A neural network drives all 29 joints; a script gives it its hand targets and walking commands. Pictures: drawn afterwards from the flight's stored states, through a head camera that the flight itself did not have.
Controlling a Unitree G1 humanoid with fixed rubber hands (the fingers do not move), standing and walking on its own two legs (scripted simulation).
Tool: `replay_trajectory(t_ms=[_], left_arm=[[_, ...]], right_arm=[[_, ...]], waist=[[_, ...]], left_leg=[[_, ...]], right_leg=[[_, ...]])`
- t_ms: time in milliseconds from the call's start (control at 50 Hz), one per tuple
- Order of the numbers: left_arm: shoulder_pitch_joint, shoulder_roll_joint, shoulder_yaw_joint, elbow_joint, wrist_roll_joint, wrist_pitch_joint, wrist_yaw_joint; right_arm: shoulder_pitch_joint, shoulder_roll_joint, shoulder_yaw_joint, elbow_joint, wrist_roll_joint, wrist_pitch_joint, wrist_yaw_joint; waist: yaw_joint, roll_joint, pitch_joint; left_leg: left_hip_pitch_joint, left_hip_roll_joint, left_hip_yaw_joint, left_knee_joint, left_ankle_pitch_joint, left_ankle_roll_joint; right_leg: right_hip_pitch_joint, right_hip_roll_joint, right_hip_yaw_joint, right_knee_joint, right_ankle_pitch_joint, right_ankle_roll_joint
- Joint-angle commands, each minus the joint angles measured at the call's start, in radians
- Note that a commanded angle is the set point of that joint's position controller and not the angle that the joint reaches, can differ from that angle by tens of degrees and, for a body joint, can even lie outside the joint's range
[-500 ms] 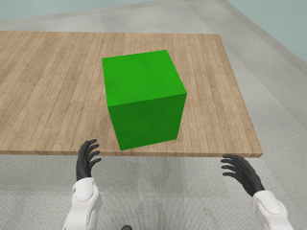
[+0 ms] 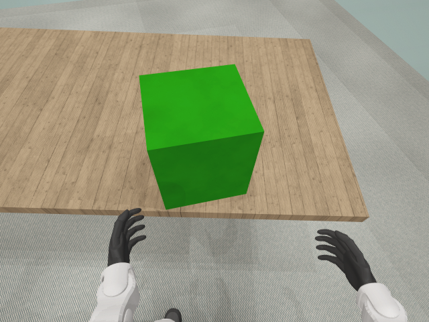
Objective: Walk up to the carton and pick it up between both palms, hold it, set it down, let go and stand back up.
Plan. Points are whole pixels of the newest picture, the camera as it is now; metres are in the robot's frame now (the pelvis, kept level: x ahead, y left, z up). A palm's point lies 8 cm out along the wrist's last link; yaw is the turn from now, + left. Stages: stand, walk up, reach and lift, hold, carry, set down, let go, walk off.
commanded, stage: set down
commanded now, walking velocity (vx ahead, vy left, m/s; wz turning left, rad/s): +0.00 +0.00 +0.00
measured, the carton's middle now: (198, 141) +0.49 +0.10 -0.01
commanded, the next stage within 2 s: let go in 1.30 s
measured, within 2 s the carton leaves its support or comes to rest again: neither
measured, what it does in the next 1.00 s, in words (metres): stands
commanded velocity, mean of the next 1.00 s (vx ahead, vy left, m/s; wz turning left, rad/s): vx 0.00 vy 0.00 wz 0.00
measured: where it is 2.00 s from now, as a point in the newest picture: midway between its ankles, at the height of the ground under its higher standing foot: outside the picture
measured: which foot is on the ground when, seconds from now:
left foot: down 0.00-1.00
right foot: down 0.00-1.00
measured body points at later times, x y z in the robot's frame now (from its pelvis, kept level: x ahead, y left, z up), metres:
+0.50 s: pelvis +0.00 +0.01 +0.00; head +0.07 +0.03 +0.45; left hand +0.23 +0.22 -0.04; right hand +0.25 -0.23 -0.05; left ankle +0.05 +0.16 -0.74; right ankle +0.02 -0.10 -0.74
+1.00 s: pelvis +0.01 +0.01 +0.00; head +0.08 +0.03 +0.45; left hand +0.21 +0.23 -0.06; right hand +0.23 -0.22 -0.07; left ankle +0.05 +0.16 -0.74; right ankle +0.02 -0.10 -0.74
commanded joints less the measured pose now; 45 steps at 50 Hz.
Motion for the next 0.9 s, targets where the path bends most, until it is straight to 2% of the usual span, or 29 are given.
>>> replay_trajectory(t_ms=[0, 100, 160, 200, 220, 240, 280, 360, 460, 500, 660, 880], left_arm=[[0.019, 0.134, 0.028, -0.114, 0.057, -0.063, -0.015], [0.003, 0.159, 0.044, -0.061, 0.056, -0.039, -0.033], [0.003, 0.164, 0.041, -0.062, 0.05, -0.025, -0.04], [-0.002, 0.166, 0.04, -0.087, 0.047, -0.024, -0.035], [-0.003, 0.167, 0.037, -0.066, 0.046, -0.015, -0.041], [0.001, 0.17, 0.039, -0.069, 0.044, -0.013, -0.041], [0.009, 0.177, 0.037, -0.052, 0.042, -0.003, -0.05], [0.026, 0.187, 0.037, -0.062, 0.035, -0.001, -0.058], [0.06, 0.201, 0.043, -0.061, 0.047, 0.006, -0.069], [0.074, 0.203, 0.038, -0.046, 0.046, 0.01, -0.077], [0.118, 0.235, 0.051, -0.044, 0.038, 0.005, -0.099], [0.104, 0.285, 0.061, -0.005, 0.021, 0.01, -0.14]], right_arm=[[-0.024, -0.135, -0.03, -0.146, 0.058, -0.051, -0.042], [-0.02, -0.086, -0.022, -0.143, 0.024, -0.019, -0.061], [-0.02, -0.073, -0.024, -0.15, 0.011, -0.004, -0.066], [-0.026, -0.072, -0.032, -0.17, 0.009, 0.001, -0.062], [-0.025, -0.062, -0.027, -0.143, 0.0, 0.012, -0.064], [-0.022, -0.059, -0.028, -0.152, -0.001, 0.015, -0.062], [-0.012, -0.054, -0.03, -0.134, -0.013, 0.023, -0.066], [0.003, -0.044, -0.027, -0.135, -0.024, 0.025, -0.073], [0.026, -0.033, -0.022, -0.111, -0.032, 0.021, -0.081], [0.037, -0.028, -0.019, -0.097, -0.04, 0.022, -0.088], [0.061, -0.01, -0.01, -0.084, -0.06, 0.003, -0.116], [0.074, 0.05, 0.003, -0.067, -0.107, 0.005, -0.163]], waist=[[-0.082, -0.153, -0.195], [-0.084, -0.16, -0.157], [-0.088, -0.154, -0.148], [-0.078, -0.146, -0.152], [-0.086, -0.145, -0.137], [-0.078, -0.149, -0.141], [-0.087, -0.147, -0.137], [-0.083, -0.143, -0.149], [-0.082, -0.11, -0.153], [-0.09, -0.112, -0.146], [-0.081, -0.105, -0.161], [-0.095, -0.117, -0.132]], left_leg=[[0.365, -0.117, 0.029, 0.023, 0.035, 0.067], [0.341, -0.122, 0.031, 0.013, -0.02, 0.074], [0.354, -0.12, 0.029, 0.007, -0.031, 0.076], [0.358, -0.116, 0.024, 0.007, -0.029, 0.076], [0.366, -0.116, 0.024, 0.005, -0.04, 0.077], [0.371, -0.116, 0.024, 0.005, -0.036, 0.079], [0.387, -0.118, 0.025, 0.002, -0.037, 0.079], [0.387, -0.12, 0.024, 0.006, -0.018, 0.078], [0.425, -0.121, 0.025, 0.001, 0.013, 0.072], [0.431, -0.124, 0.025, 0.001, 0.022, 0.071], [0.438, -0.127, 0.031, 0.006, 0.067, 0.068], [0.416, -0.133, 0.042, -0.003, 0.034, 0.076]], right_leg=[[0.381, -0.073, 0.086, -0.09, 0.134, 0.032], [0.377, -0.091, 0.106, -0.115, 0.029, 0.035], [0.359, -0.091, 0.104, -0.127, -0.022, 0.032], [0.35, -0.089, 0.102, -0.132, -0.065, 0.029], [0.332, -0.093, 0.104, -0.142, -0.09, 0.029], [0.332, -0.09, 0.102, -0.142, -0.089, 0.027], [0.327, -0.087, 0.094, -0.142, -0.069, 0.026], [0.346, -0.087, 0.09, -0.132, -0.02, 0.029], [0.346, -0.073, 0.068, -0.122, 0.058, 0.025], [0.353, -0.071, 0.064, -0.122, 0.086, 0.027], [0.385, -0.063, 0.053, -0.102, 0.216, 0.036], [0.407, -0.079, 0.061, -0.11, 0.203, 0.055]])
